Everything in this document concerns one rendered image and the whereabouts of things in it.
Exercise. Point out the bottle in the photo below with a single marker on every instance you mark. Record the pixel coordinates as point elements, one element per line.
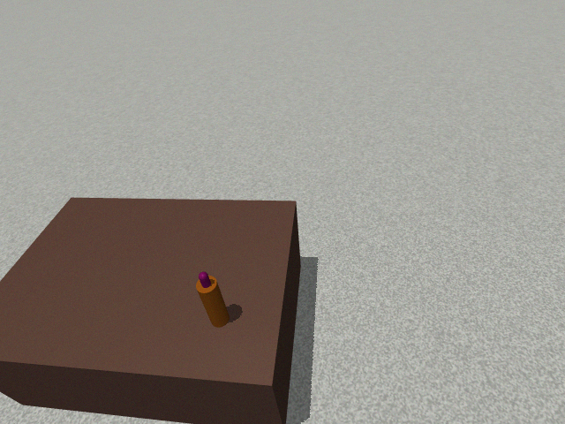
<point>212,300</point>

